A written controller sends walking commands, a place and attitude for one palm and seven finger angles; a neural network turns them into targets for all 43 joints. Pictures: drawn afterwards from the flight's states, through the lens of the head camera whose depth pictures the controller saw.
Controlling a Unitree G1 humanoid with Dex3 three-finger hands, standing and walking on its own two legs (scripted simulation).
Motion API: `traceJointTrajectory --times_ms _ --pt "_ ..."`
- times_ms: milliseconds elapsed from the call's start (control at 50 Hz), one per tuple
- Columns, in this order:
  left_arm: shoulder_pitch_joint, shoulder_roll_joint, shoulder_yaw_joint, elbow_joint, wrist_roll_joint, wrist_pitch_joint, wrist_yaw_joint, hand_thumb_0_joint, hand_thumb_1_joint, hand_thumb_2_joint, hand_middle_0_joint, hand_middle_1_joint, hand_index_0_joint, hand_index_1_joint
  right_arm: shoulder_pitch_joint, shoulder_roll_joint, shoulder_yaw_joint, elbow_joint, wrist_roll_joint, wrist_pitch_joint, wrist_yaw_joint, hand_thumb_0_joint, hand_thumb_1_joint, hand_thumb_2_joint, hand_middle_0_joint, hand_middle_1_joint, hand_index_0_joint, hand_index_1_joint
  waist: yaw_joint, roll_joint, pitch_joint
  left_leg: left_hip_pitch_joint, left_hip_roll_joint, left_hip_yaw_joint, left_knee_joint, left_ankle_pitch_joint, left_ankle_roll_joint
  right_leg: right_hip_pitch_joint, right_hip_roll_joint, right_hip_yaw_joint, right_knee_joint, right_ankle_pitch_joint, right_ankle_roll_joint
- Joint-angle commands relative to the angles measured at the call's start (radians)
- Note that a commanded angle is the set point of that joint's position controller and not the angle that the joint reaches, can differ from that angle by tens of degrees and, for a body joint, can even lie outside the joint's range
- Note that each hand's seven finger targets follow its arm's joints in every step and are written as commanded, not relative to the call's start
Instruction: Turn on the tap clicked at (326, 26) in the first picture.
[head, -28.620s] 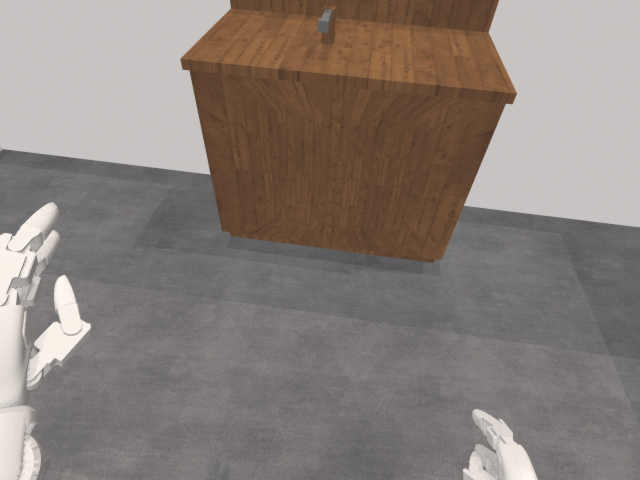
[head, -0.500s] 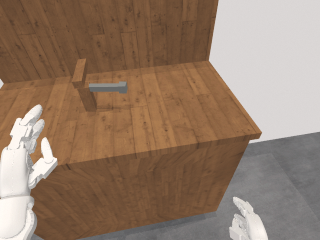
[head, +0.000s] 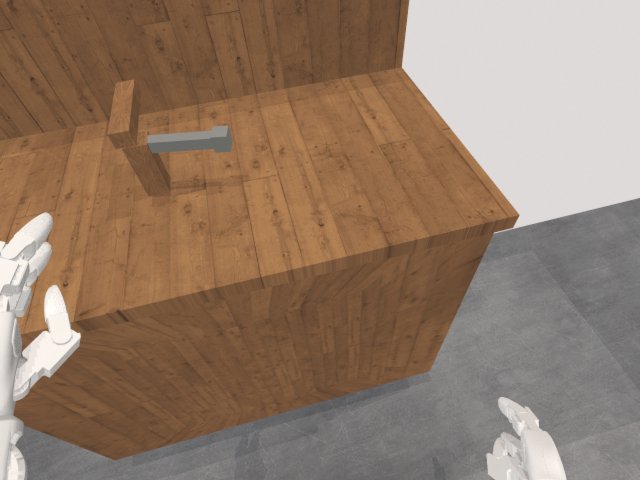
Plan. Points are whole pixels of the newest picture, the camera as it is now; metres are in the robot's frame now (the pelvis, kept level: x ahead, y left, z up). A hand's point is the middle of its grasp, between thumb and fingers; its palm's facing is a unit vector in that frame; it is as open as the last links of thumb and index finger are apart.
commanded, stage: step back with the hand held close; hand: left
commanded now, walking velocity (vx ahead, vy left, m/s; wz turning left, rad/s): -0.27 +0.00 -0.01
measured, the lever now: (221, 139) +0.56 +0.19 +0.12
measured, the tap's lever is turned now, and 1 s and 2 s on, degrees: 78 78 78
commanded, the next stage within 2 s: stop stepping back and stand still in 1.08 s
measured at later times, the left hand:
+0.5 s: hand (17, 399) +0.16 +0.25 +0.17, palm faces +0.46 -0.75 -0.47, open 7.4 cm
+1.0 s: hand out of the picture +0.07 +0.23 +0.17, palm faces +0.53 -0.75 -0.39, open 7.4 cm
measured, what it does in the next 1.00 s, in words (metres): walks backwards: left foot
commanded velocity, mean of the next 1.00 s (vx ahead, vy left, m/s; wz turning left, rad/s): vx -0.36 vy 0.00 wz -0.06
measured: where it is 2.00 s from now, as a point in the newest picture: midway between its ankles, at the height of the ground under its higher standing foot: outside the picture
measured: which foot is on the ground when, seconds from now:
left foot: down 0.00-0.56, up 0.58-0.74, down 0.76-1.00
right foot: down 0.00-0.76, up 0.78-1.00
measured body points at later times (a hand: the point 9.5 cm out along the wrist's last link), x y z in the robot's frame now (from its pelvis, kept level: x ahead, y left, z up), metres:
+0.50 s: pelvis -0.05 +0.00 -0.01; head -0.03 -0.01 +0.43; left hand +0.13 +0.29 +0.19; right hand +0.12 -0.23 -0.11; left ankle +0.00 +0.10 -0.74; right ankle +0.05 -0.09 -0.74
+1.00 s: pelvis -0.13 -0.03 +0.00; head -0.09 -0.03 +0.44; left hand +0.04 +0.27 +0.19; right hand +0.07 -0.22 -0.10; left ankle -0.10 +0.12 -0.74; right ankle -0.15 -0.12 -0.72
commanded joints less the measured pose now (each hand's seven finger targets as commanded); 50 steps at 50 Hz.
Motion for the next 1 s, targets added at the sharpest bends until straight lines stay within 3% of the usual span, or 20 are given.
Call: traceJointTrajectory --times_ms 0,140,220,320,400,460,500,540,560,600,680,700,720,740,760,780,800,840,920,980 --pt "-0.034 0.151 0.124 -0.178 -0.003 -0.048 0.034 0.0 0.9 0.9 -0.2 -0.3 -0.2 -0.3 -0.101 -0.1 -0.034 -0.172 0.0 -0.049 -0.009 0.0 -0.9 -0.9 0.2 0.3 0.2 0.3 0.008 -0.034 -0.192 -0.118 0.12 -0.081 -0.071 0.2 0.004 0.198 -0.074 0.089 -0.007 0.105 0.03" --pt "-0.083 0.164 0.12 -0.195 0.011 -0.063 0.046 0.0 0.9 0.9 -0.2 -0.3 -0.2 -0.3 -0.087 -0.097 -0.025 -0.169 0.001 -0.052 -0.007 0.0 -0.9 -0.9 0.2 0.3 0.2 0.3 -0.005 -0.104 -0.133 -0.22 0.09 -0.065 -0.04 -0.192 0.026 0.105 -0.114 0.145 -0.116 -0.214 0.021" --pt "-0.09 0.174 0.132 -0.228 0.016 -0.077 0.059 0.0 0.9 0.9 -0.2 -0.3 -0.2 -0.3 -0.079 -0.099 -0.019 -0.167 -0.004 -0.061 -0.009 0.0 -0.9 -0.9 0.2 0.3 0.2 0.3 -0.011 -0.036 -0.136 -0.249 0.101 -0.086 -0.049 -0.26 0.033 0.086 -0.103 0.137 -0.103 -0.287 0.022" --pt "-0.099 0.163 0.149 -0.244 0.038 -0.088 0.066 0.0 0.9 0.9 -0.2 -0.3 -0.2 -0.3 -0.092 -0.111 -0.019 -0.179 -0.009 -0.073 -0.015 0.0 -0.9 -0.9 0.2 0.3 0.2 0.3 0.005 0.081 -0.144 -0.498 0.176 -0.182 -0.219 -0.375 0.064 0.333 -0.001 0.085 0.124 -0.117 0.049" --pt "-0.089 0.154 0.15 -0.236 0.047 -0.086 0.06 0.0 0.9 0.9 -0.2 -0.3 -0.2 -0.3 -0.1 -0.104 -0.026 -0.176 -0.015 -0.082 -0.017 0.0 -0.9 -0.9 0.2 0.3 0.2 0.3 0.01 0.083 -0.169 -0.494 0.2 -0.187 -0.196 -0.179 0.068 0.376 0.021 0.084 0.238 0.097 0.05" --pt "-0.114 0.159 0.167 -0.217 0.055 -0.092 0.049 0.0 0.9 0.9 -0.2 -0.3 -0.2 -0.3 -0.116 -0.115 -0.033 -0.166 -0.026 -0.085 -0.011 0.0 -0.9 -0.9 0.2 0.3 0.2 0.3 0.008 0.064 -0.097 -0.607 0.205 -0.197 -0.174 -0.277 0.09 0.388 0.014 0.132 0.258 0.062 0.041" --pt "-0.114 0.146 0.137 -0.2 0.047 -0.085 0.044 0.0 0.9 0.9 -0.2 -0.3 -0.2 -0.3 -0.092 -0.094 -0.033 -0.153 -0.021 -0.077 -0.004 0.0 -0.9 -0.9 0.2 0.3 0.2 0.3 -0.003 -0.102 -0.119 -0.497 0.129 -0.12 -0.01 -0.235 0.047 0.275 -0.077 0.238 0.098 0.09 0.01" --pt "-0.131 0.172 0.134 -0.217 0.027 -0.075 0.044 0.0 0.9 0.9 -0.2 -0.3 -0.2 -0.3 -0.068 -0.076 -0.041 -0.138 -0.01 -0.072 0.012 0.0 -0.9 -0.9 0.2 0.3 0.2 0.3 -0.009 -0.254 -0.155 -0.256 0.043 -0.024 0.25 -0.208 -0.006 0.014 -0.245 0.416 -0.163 -0.162 -0.062" --pt "-0.14 0.182 0.133 -0.255 0.018 -0.072 0.047 0.0 0.9 0.9 -0.2 -0.3 -0.2 -0.3 -0.059 -0.072 -0.045 -0.124 -0.007 -0.068 0.017 0.0 -0.9 -0.9 0.2 0.3 0.2 0.3 -0.011 -0.276 -0.184 -0.142 0.025 0.004 0.392 -0.182 -0.021 -0.076 -0.307 0.44 -0.239 -0.193 -0.1" --pt "-0.112 0.189 0.136 -0.272 0.018 -0.069 0.046 0.0 0.9 0.9 -0.2 -0.3 -0.2 -0.3 -0.081 -0.054 -0.032 -0.128 -0.006 -0.065 0.021 0.0 -0.9 -0.9 0.2 0.3 0.2 0.3 -0.012 -0.242 -0.212 -0.104 0.038 0.007 0.518 -0.209 -0.02 -0.101 -0.33 0.375 -0.235 -0.131 -0.11" --pt "0.017 0.204 0.191 -0.285 0.001 -0.079 0.053 0.0 0.9 0.9 -0.2 -0.3 -0.2 -0.3 -0.083 -0.044 -0.017 -0.13 -0.012 -0.061 0.016 0.0 -0.9 -0.9 0.2 0.3 0.2 0.3 -0.01 -0.098 -0.229 -0.076 0.057 0.044 0.121 -0.133 -0.031 -0.004 -0.217 0.212 -0.084 0.008 -0.047" --pt "0.017 0.193 0.182 -0.315 -0.007 -0.085 0.052 0.0 0.9 0.9 -0.2 -0.3 -0.2 -0.3 -0.078 -0.065 -0.021 -0.132 -0.014 -0.062 0.014 0.0 -0.9 -0.9 0.2 0.3 0.2 0.3 -0.017 -0.02 -0.222 -0.094 0.094 -0.017 -0.033 -0.115 -0.008 0.006 -0.155 0.188 -0.009 -0.034 -0.009" --pt "-0.005 0.195 0.195 -0.354 -0.007 -0.096 0.058 0.0 0.9 0.9 -0.2 -0.3 -0.2 -0.3 -0.084 -0.091 -0.031 -0.146 -0.018 -0.068 0.006 0.0 -0.9 -0.9 0.2 0.3 0.2 0.3 -0.012 0.144 -0.218 -0.186 0.23 -0.193 -0.126 -0.079 0.055 0.03 -0.05 0.121 0.141 -0.095 0.044" --pt "-0.035 0.187 0.202 -0.375 0.008 -0.105 0.067 0.0 0.9 0.9 -0.2 -0.3 -0.2 -0.3 -0.085 -0.087 -0.035 -0.146 -0.026 -0.091 -0.001 0.0 -0.9 -0.9 0.2 0.3 0.2 0.3 -0.013 0.272 -0.214 -0.305 0.374 -0.293 -0.206 -0.014 0.109 0.1 0.041 0.067 0.374 -0.165 0.07" --pt "-0.058 0.21 0.216 -0.37 0.007 -0.101 0.079 0.0 0.9 0.9 -0.2 -0.3 -0.2 -0.3 -0.083 -0.062 -0.038 -0.139 -0.025 -0.113 -0.006 0.0 -0.9 -0.9 0.2 0.3 0.2 0.3 -0.019 0.226 -0.216 -0.248 0.424 -0.325 -0.209 0.164 0.135 -0.007 0.056 0.105 0.556 -0.289 0.062" --pt "-0.03 0.183 0.214 -0.337 -0.004 -0.096 0.081 0.0 0.9 0.9 -0.2 -0.3 -0.2 -0.3 -0.061 -0.053 -0.047 -0.113 -0.033 -0.13 -0.006 0.0 -0.9 -0.9 0.2 0.3 0.2 0.3 -0.015 0.174 -0.242 -0.206 0.424 -0.269 -0.176 0.253 0.141 -0.068 0.054 0.139 0.685 -0.328 0.051" --pt "-0.028 0.173 0.206 -0.346 -0.007 -0.082 0.077 0.0 0.9 0.9 -0.2 -0.3 -0.2 -0.3 -0.052 -0.057 -0.054 -0.108 -0.038 -0.14 -0.002 0.0 -0.9 -0.9 0.2 0.3 0.2 0.3 -0.012 0.107 -0.233 -0.116 0.394 -0.206 -0.109 0.458 0.129 -0.135 0.053 0.142 0.681 -0.343 0.048" --pt "-0.048 0.131 0.155 -0.341 -0.014 -0.061 0.066 0.0 0.9 0.9 -0.2 -0.3 -0.2 -0.3 -0.059 -0.062 -0.055 -0.082 -0.027 -0.16 0.004 0.0 -0.9 -0.9 0.2 0.3 0.2 0.3 -0.006 0.095 -0.227 0.093 0.341 -0.096 -0.047 0.671 0.085 -0.197 0.039 0.102 0.511 -0.342 0.063" --pt "-0.159 0.061 0.028 -0.286 -0.001 -0.014 0.057 0.0 0.9 0.9 -0.2 -0.3 -0.2 -0.3 -0.089 -0.07 -0.032 -0.06 -0.03 -0.168 0.022 0.0 -0.9 -0.9 0.2 0.3 0.2 0.3 -0.02 0.171 -0.17 0.109 0.343 -0.08 -0.086 0.597 0.049 -0.087 0.03 0.07 0.239 -0.266 0.06" --pt "-0.205 0.098 0.043 -0.254 0.008 -0.008 0.047 0.0 0.9 0.9 -0.2 -0.3 -0.2 -0.3 -0.133 -0.072 -0.025 -0.064 -0.033 -0.155 0.021 0.0 -0.9 -0.9 0.2 0.3 0.2 0.3 -0.001 0.067 -0.164 0.049 0.312 -0.064 -0.027 0.424 0.021 0.033 0.015 0.077 -0.022 -0.068 0.055"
